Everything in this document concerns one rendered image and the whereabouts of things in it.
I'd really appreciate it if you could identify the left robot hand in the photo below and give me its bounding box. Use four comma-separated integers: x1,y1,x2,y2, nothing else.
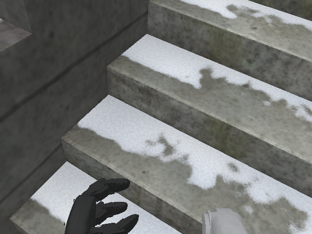
63,177,139,234

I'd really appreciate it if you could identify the right robot thigh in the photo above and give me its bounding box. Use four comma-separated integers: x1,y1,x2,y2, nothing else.
202,208,249,234

